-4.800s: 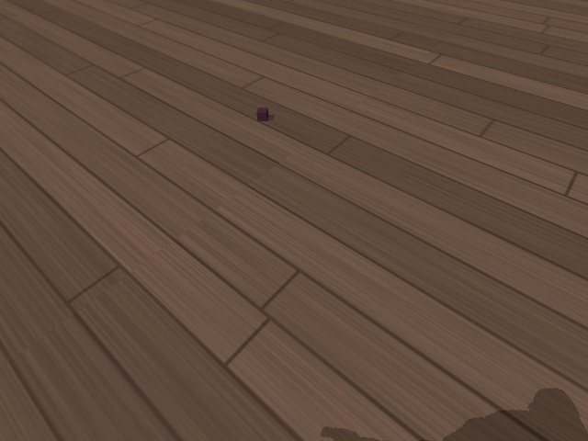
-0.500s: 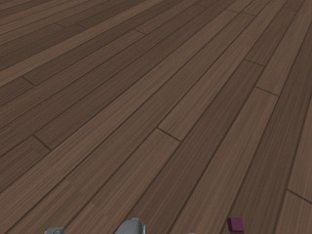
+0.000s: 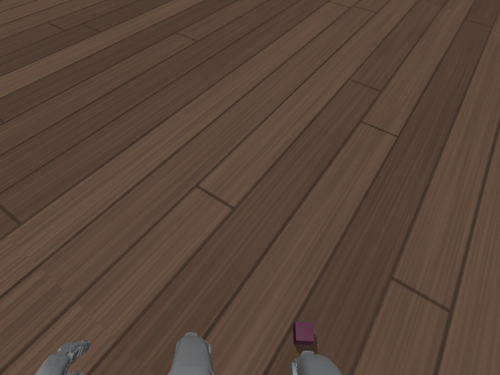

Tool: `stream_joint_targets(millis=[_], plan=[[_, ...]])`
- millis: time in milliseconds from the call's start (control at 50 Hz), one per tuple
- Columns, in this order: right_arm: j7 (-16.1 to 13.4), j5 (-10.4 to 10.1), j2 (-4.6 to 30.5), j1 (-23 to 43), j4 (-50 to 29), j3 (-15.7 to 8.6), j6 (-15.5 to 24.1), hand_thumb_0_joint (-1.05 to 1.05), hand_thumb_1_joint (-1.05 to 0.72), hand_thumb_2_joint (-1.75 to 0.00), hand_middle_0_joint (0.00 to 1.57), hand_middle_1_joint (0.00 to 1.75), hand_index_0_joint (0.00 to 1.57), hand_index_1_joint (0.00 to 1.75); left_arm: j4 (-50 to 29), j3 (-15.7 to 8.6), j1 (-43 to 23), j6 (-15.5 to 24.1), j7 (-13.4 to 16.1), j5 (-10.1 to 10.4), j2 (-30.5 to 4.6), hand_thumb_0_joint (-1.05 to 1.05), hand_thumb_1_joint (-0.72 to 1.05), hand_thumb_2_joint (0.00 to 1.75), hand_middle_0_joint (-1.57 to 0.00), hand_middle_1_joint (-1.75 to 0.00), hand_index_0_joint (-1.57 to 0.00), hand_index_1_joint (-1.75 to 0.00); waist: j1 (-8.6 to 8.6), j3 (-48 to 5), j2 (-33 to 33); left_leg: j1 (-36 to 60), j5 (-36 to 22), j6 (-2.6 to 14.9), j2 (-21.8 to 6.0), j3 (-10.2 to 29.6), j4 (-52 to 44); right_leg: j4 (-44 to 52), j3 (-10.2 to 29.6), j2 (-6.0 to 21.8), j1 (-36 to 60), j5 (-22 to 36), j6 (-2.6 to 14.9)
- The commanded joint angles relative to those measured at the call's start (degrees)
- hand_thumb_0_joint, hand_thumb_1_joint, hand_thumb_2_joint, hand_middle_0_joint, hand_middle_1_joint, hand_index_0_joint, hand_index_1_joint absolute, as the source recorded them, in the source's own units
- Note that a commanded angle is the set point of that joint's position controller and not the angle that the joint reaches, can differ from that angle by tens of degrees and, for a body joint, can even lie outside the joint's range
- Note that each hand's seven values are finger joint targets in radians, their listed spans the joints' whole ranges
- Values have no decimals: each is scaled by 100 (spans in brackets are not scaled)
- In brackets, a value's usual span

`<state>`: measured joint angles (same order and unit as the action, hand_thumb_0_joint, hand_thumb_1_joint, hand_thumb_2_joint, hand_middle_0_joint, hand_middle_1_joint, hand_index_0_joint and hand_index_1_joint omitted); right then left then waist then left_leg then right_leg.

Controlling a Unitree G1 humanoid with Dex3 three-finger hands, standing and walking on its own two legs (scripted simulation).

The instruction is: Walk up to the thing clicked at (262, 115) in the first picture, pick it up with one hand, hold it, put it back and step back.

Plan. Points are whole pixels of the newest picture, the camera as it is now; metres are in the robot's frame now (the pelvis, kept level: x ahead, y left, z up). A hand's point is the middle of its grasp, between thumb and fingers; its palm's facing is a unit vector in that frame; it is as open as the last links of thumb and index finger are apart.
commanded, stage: walk up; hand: left
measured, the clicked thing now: (303, 333) +0.34 -0.17 -0.68
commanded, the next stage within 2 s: none
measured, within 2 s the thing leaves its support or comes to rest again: neither
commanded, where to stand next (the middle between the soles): -0.02 -0.44 m, yaw +7 degrees
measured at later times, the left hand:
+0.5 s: hand out of the picture +0.07 +0.09 -0.13, palm faces -0.10 -0.92 -0.37, open 7.4 cm
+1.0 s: hand out of the picture -0.04 -0.11 -0.13, palm faces -0.04 -0.94 -0.35, open 7.4 cm
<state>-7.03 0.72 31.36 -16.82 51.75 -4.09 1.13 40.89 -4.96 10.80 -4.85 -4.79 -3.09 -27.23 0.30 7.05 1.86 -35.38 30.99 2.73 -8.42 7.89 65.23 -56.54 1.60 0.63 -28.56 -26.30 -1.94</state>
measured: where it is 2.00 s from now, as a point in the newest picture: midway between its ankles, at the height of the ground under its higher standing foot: outside the picture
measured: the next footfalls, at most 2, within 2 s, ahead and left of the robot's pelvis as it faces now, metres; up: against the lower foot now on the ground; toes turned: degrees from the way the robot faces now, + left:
left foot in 0.18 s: +0.07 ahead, +0.02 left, +0.00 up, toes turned +5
right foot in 0.52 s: +0.00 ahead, -0.41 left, +0.00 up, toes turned +1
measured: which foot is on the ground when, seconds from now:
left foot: up 0.00-0.16, down 0.18-0.54, up 0.56-0.76, down 0.78-1.00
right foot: down 0.00-0.18, up 0.20-0.50, down 0.52-0.80, up 0.82-1.00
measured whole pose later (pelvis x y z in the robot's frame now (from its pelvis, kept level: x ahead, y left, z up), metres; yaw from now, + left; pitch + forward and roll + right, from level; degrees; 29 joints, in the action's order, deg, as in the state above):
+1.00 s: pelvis -0.13 -0.40 +0.02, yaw +2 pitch -3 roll +0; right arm -5.4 1.4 24.0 -19.6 50.0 -2.8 4.0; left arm 42.1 -6.1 12.2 -6.7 -3.8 -2.8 -28.3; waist 0.2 9.5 7.1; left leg -26.8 17.6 0.4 -5.1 -1.3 47.2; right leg -76.5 11.5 -2.6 -34.9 -23.5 0.1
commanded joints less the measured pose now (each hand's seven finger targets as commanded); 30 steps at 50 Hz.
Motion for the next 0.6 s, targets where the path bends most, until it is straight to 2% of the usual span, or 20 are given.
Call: stream_joint_targets(millis=[0,40,80,120,140,160,180,200,240,260,320,360,400,440,480,500,520,540,560,580], plan=[[-93,-209,1119,-824,97,-273,214,0,-90,-90,20,30,20,30,-479,-422,-410,140,211,-39,-1713,0,90,90,-20,-30,-20,-30,-51,-376,1230,-365,-189,52,451,-815,456,3328,2209,1215,535,-195,1577],[-1,-193,997,-1328,332,-257,232,0,-90,-90,20,30,20,30,-531,-310,-531,121,167,-55,-1326,0,90,90,-20,-30,-20,-30,-136,-595,1242,561,-327,76,588,-1023,-351,2981,1494,907,500,588,1626],[35,-188,839,-1355,238,-267,286,0,-90,-90,20,30,20,30,-575,-201,-445,70,150,-103,-1166,0,90,90,-20,-30,-20,-30,-99,-497,1242,1249,-582,130,707,-1039,-1460,2833,1303,886,331,1205,1715],[20,-120,766,-1945,292,-254,384,0,-90,-90,20,30,20,30,-676,-83,-513,11,165,-57,-959,0,90,90,-20,-30,-20,-30,-325,-689,849,2290,-1600,155,682,-746,-3196,1812,871,650,139,1997,1465],[-21,24,1078,-1958,180,-344,433,0,-90,-90,20,30,20,30,-721,2,-349,23,172,-3,-693,0,90,90,-20,-30,-20,-30,-394,-707,107,2796,-1556,195,110,327,-3786,919,617,394,-437,1741,1051],[-81,136,1602,-1617,-101,-483,466,0,-90,-90,20,30,20,30,-783,72,-69,37,185,12,-418,0,90,90,-20,-30,-20,-30,-177,-549,-971,3291,-2548,569,-1340,2584,-4074,-2,512,-307,-1673,24,573],[-111,-15,1895,-1456,-223,-561,457,0,-90,-90,20,30,20,30,-757,-97,34,-13,244,-56,-980,0,90,90,-20,-30,-20,-30,-200,-714,-459,3066,-3369,1267,-2233,3119,-3917,-780,972,-66,-1716,-668,434],[-122,-72,1886,-1272,-266,-581,446,0,-90,-90,20,30,20,30,-659,-178,-2,-33,267,-57,-1228,0,90,90,-20,-30,-20,-30,-183,-675,-272,2665,-3439,1539,-2176,2870,-3853,-1472,1190,-32,-1511,-685,424],[-155,-55,1413,-982,-343,-448,421,0,-90,-90,20,30,20,30,-638,-306,-172,-8,244,38,-1204,0,90,90,-20,-30,-20,-30,-21,-550,-225,2098,-3234,1259,-1290,1454,-3508,-1773,1420,-38,-1206,-60,422],[-120,-49,1370,-873,-406,-438,407,0,-90,-90,20,30,20,30,-595,-351,-102,-17,199,69,-1217,0,90,90,-20,-30,-20,-30,29,-461,-537,1616,-2760,1176,-1094,1020,-3559,-1927,1243,-91,-975,197,379],[-39,29,1423,-664,-605,-475,401,0,-90,-90,20,30,20,30,-536,-398,123,-28,63,44,-1211,0,90,90,-20,-30,-20,-30,43,-581,-828,1318,-1571,1146,-904,692,-3529,-2016,928,-125,-758,332,227],[-34,93,1507,-756,-584,-511,404,0,-90,-90,20,30,20,30,-607,-381,-117,-32,15,56,-1147,0,90,90,-20,-30,-20,-30,-84,-573,-972,1382,-942,1019,-751,540,-3505,-1362,713,66,-839,232,154],[-18,148,1698,-824,-566,-567,395,0,-90,-90,20,30,20,30,-643,-365,-228,-32,-21,44,-1140,0,90,90,-20,-30,-20,-30,-189,-630,-1286,1344,-434,1056,-859,615,-3502,-712,387,281,-702,-231,101],[-17,175,1847,-568,-596,-591,359,0,-90,-90,20,30,20,30,-585,-391,-68,-27,-38,49,-1140,0,90,90,-20,-30,-20,-30,-46,-683,-1615,878,-414,1052,-965,580,-3388,-34,133,290,-188,-690,131],[9,148,1747,-323,-546,-521,283,0,-90,-90,20,30,20,30,-284,-441,558,4,-10,12,-1024,0,90,90,-20,-30,-20,-30,353,-903,-1450,221,-903,642,-561,-167,-2646,1354,-207,70,1094,-31,277],[-11,172,1335,-412,-471,-391,217,0,-90,-90,20,30,20,30,-44,-526,1119,28,34,-60,-1131,0,90,90,-20,-30,-20,-30,662,-1088,-541,-317,-683,351,-72,-684,-1435,1885,-72,-120,1770,42,330],[-12,97,670,-384,-576,-166,153,0,-90,-90,20,30,20,30,-27,-587,1410,89,71,-174,-1569,0,90,90,-20,-30,-20,-30,900,-660,1416,-1709,433,50,614,-1364,327,2923,1621,779,1470,-862,616],[-158,10,848,231,-769,-315,120,0,-90,-90,20,30,20,30,-379,-620,398,121,133,-76,-2196,0,90,90,-20,-30,-20,-30,621,-394,2017,-1507,781,33,1011,-617,726,4328,3767,1515,370,-1201,1134],[-171,-48,994,367,-652,-359,144,0,-90,-90,20,30,20,30,-516,-599,-102,155,187,-6,-2101,0,90,90,-20,-30,-20,-30,347,3,1128,-1112,351,-5,777,-150,871,4471,3832,1581,-1,-1315,1150],[-122,-115,1045,53,-317,-366,160,0,-90,-90,20,30,20,30,-427,-503,-113,149,220,4,-1806,0,90,90,-20,-30,-20,-30,224,39,571,-950,55,-19,765,-161,742,3849,2901,1287,221,-815,1098]])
